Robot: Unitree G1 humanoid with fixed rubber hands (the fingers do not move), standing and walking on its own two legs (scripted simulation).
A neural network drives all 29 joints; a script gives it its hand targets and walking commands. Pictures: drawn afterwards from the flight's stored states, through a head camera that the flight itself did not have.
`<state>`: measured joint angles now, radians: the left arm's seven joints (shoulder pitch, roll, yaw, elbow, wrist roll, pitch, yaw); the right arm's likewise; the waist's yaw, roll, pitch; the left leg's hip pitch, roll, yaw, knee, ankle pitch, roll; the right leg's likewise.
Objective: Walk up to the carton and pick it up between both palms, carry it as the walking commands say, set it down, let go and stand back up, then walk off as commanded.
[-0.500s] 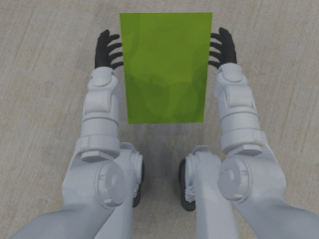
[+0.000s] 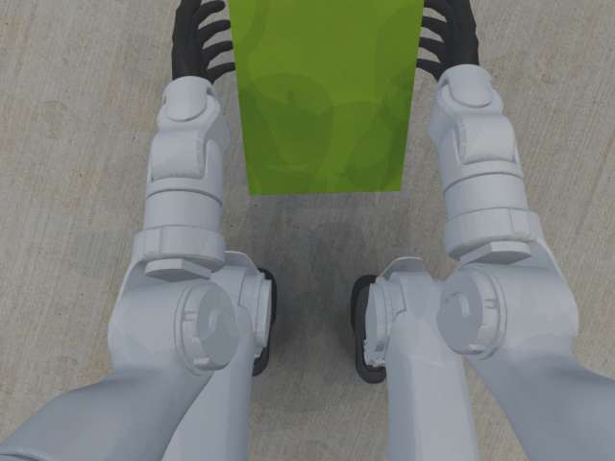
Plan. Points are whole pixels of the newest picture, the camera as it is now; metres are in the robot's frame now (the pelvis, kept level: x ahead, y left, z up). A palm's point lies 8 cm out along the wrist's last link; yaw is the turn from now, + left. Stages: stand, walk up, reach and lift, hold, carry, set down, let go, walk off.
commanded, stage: set down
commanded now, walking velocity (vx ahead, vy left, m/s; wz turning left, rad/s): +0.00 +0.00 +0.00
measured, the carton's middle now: (320, 73) +0.55 +0.01 -0.22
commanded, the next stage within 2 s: none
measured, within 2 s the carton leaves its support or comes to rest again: neither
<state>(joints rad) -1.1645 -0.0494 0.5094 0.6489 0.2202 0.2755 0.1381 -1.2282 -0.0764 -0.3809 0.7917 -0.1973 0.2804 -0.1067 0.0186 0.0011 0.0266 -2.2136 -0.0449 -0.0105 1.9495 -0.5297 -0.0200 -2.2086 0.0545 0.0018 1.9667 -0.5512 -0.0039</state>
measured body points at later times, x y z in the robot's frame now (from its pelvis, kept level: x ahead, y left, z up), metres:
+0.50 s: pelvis +0.00 +0.00 -0.05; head +0.36 -0.01 +0.22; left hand +0.55 +0.15 -0.19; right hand +0.57 -0.13 -0.20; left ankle +0.11 +0.12 -0.40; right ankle +0.10 -0.11 -0.40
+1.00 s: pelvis +0.01 +0.00 -0.06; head +0.38 -0.01 +0.20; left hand +0.57 +0.15 -0.21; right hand +0.58 -0.13 -0.21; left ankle +0.11 +0.12 -0.40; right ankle +0.10 -0.11 -0.40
